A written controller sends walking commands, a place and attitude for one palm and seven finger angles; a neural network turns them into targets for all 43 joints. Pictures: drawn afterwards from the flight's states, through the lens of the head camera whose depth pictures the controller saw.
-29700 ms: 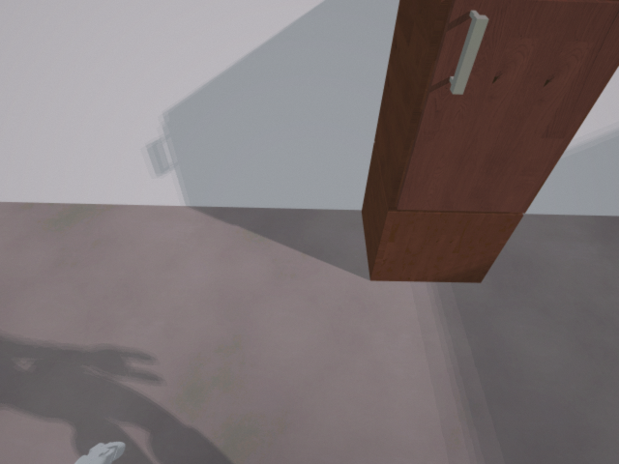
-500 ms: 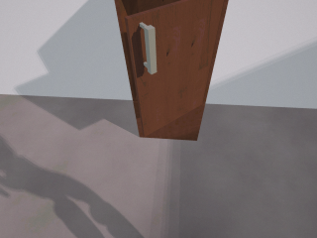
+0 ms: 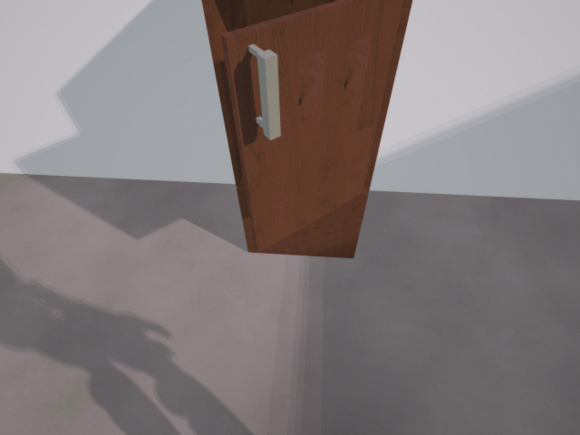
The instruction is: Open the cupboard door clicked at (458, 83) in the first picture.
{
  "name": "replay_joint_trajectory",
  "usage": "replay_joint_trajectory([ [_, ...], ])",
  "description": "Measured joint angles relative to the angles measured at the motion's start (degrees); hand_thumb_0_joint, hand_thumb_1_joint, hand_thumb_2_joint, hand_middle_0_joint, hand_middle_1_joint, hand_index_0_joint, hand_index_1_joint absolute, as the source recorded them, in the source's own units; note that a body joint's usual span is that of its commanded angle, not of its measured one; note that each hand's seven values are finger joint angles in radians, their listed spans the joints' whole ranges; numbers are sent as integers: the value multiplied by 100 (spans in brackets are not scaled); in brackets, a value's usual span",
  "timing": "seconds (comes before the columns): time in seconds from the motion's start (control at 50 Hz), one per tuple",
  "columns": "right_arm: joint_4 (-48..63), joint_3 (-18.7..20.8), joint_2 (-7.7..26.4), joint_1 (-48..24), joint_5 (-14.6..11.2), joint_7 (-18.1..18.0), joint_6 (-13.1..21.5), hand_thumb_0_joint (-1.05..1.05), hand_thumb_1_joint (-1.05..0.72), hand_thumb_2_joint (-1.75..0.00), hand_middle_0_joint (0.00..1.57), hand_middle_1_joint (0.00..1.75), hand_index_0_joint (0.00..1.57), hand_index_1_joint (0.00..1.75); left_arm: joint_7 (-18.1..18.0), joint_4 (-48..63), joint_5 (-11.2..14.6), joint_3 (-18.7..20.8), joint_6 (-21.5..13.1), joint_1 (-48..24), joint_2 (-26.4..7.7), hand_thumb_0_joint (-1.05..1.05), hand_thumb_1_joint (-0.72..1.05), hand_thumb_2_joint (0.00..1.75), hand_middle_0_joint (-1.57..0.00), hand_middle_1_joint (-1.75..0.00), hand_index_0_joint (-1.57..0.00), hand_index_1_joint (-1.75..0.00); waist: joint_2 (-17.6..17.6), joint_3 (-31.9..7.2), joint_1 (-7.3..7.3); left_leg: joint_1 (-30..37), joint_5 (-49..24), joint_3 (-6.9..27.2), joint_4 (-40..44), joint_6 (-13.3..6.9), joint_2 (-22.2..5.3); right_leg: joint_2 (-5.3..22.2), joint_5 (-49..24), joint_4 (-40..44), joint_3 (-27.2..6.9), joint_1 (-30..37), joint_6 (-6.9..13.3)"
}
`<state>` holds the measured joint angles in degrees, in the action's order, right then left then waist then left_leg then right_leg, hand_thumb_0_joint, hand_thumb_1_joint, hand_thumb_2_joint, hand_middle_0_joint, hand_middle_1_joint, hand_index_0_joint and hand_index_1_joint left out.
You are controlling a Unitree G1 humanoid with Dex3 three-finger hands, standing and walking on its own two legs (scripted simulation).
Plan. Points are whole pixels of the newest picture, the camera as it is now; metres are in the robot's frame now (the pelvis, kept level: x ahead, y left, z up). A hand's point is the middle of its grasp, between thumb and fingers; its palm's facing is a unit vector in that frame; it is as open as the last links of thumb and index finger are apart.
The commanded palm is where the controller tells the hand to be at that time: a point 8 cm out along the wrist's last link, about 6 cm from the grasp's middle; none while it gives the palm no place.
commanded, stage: look to check the result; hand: left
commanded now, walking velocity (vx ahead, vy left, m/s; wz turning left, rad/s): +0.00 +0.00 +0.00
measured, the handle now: (263, 93) +0.63 +0.08 +0.14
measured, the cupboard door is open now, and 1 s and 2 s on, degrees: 40 40 40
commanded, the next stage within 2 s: walk to a spot facing it in 0.42 s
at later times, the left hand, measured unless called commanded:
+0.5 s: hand out of the picture +0.10 +0.24 -0.16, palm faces -0.03 -0.94 -0.33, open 7.4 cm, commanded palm none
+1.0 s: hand out of the picture +0.10 +0.17 -0.18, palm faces -0.16 -0.94 -0.29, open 7.4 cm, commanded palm none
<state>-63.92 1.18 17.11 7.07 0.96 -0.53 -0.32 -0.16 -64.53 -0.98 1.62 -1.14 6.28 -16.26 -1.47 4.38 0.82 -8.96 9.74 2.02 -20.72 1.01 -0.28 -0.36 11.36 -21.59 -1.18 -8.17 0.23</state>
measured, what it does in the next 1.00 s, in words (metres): stands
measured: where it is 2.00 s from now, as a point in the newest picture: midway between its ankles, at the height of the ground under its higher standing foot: outside the picture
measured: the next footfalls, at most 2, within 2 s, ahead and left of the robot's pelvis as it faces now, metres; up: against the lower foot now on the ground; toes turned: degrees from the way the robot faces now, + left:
left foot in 1.46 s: +0.11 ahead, +0.10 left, +0.00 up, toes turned -31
right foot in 1.76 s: -0.01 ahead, -0.17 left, +0.00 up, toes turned -42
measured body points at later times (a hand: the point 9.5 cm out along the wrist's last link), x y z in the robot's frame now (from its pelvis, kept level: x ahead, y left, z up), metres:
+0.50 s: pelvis +0.02 +0.00 +0.00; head +0.04 -0.01 +0.45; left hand +0.10 +0.29 -0.13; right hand +0.09 -0.29 -0.14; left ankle +0.02 +0.13 -0.75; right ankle +0.01 -0.12 -0.75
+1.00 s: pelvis +0.01 -0.03 -0.02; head +0.05 -0.06 +0.42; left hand +0.11 +0.22 -0.16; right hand +0.02 -0.28 -0.19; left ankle +0.01 +0.13 -0.73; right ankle +0.00 -0.11 -0.75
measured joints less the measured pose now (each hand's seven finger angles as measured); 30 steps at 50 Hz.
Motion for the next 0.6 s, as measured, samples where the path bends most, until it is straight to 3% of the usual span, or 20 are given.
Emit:
replay_joint_trajectory([
  [0.6, 4, -49, 122, -220, -18, 22, 10, 0, -91, -90, 21, 30, 20, 30, 10, 21, 6, -55, -18, -78, -153, 0, 90, 90, -21, -30, -20, -30, 70, 6, -36, 191, 50, -43, 207, 21, -45, -36, 14, 237, -40, 184, 19],
])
